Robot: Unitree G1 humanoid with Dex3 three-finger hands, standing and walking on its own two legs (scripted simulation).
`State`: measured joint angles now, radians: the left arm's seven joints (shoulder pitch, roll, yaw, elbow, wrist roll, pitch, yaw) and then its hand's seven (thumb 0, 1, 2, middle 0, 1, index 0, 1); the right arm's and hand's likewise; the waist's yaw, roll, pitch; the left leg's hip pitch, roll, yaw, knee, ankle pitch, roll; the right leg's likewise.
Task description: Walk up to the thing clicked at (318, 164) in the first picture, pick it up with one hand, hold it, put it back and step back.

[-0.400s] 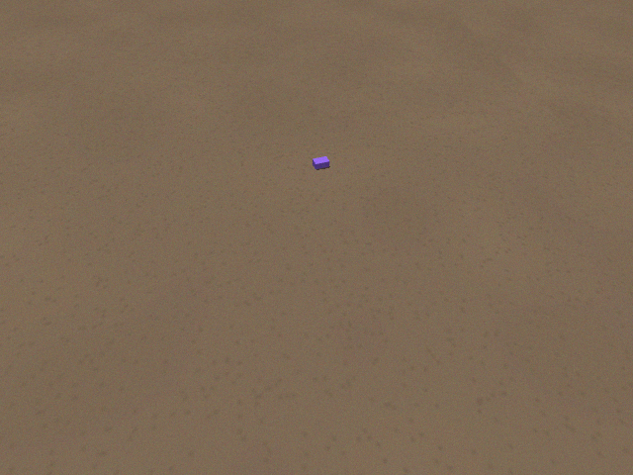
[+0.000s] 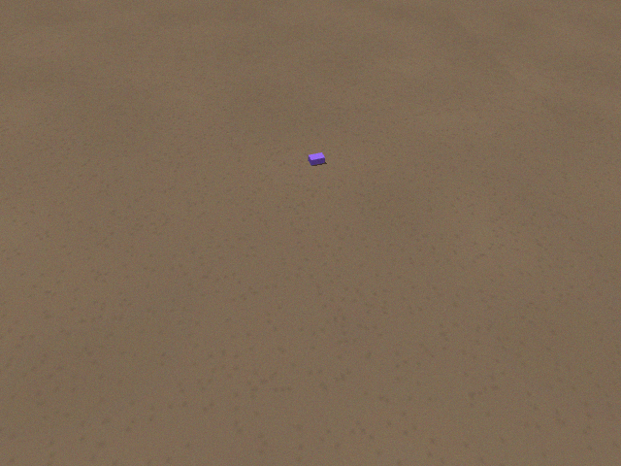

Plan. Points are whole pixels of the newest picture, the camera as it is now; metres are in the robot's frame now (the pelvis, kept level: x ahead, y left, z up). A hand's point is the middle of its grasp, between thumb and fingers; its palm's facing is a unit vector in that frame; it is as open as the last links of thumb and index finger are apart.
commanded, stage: stand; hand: left
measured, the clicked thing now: (316, 158) +1.65 -0.04 -0.77
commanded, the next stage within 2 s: walk up in 0.72 s
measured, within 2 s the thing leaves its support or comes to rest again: neither
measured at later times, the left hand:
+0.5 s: hand out of the picture +0.08 +0.25 -0.16, palm faces -0.03 -0.94 -0.34, open 7.4 cm
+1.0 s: hand (139, 462) +0.16 +0.24 -0.13, palm faces -0.14 -0.90 -0.41, open 7.4 cm
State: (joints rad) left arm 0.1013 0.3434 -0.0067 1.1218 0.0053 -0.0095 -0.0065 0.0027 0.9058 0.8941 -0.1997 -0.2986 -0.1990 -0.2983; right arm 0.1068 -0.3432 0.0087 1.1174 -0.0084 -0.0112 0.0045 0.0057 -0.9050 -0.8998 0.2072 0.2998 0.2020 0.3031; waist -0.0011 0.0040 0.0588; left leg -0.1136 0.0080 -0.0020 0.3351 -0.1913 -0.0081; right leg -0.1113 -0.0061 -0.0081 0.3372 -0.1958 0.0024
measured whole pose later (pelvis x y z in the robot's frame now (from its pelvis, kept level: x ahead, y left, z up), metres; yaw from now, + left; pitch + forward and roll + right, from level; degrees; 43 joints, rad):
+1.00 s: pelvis +0.05 -0.05 -0.01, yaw -6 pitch -2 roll +2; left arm 0.21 0.46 0.09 0.99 0.03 -0.02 -0.11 0.01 0.91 0.89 -0.20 -0.30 -0.20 -0.30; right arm 0.27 -0.44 -0.09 1.01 -0.05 -0.05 0.06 0.01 -0.90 -0.90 0.21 0.30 0.21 0.30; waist -0.02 0.01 0.03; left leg -0.04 0.08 0.08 0.42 -0.35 0.00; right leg -0.39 -0.09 -0.01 0.64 -0.32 0.00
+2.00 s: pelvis +0.52 -0.16 -0.02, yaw -10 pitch -2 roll +0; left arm 0.26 0.40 0.04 0.86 0.00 -0.10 -0.06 0.00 0.91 0.89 -0.20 -0.30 -0.20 -0.30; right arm 0.30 -0.44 -0.05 0.91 0.00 -0.04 0.06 0.01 -0.91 -0.90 0.21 0.30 0.20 0.30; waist 0.01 0.08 0.06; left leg -0.42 0.05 0.00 1.10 -0.38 0.03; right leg -0.29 -0.05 -0.09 0.59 -0.26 -0.02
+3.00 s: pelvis +0.93 -0.19 -0.02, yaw -9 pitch -2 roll -1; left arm 0.32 0.42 0.04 0.86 0.01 -0.09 -0.05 0.00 0.90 0.89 -0.20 -0.30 -0.20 -0.30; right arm 0.28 -0.43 -0.06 0.88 -0.02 -0.04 0.09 0.01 -0.91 -0.90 0.21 0.30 0.20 0.30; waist 0.03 0.05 0.06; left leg -0.47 0.09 0.02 0.72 -0.28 0.01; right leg -0.20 -0.05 -0.09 0.52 -0.29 -0.01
